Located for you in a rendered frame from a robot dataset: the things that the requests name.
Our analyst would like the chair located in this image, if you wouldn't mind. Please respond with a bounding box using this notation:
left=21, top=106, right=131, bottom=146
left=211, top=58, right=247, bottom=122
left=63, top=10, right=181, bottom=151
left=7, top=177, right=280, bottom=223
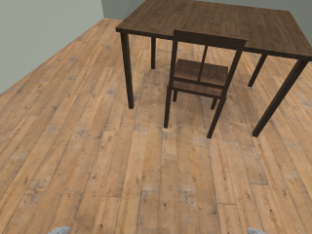
left=164, top=28, right=247, bottom=138

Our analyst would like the table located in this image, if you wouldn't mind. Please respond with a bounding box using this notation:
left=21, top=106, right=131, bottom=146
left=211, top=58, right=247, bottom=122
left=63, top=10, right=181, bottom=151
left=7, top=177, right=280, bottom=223
left=115, top=0, right=312, bottom=137

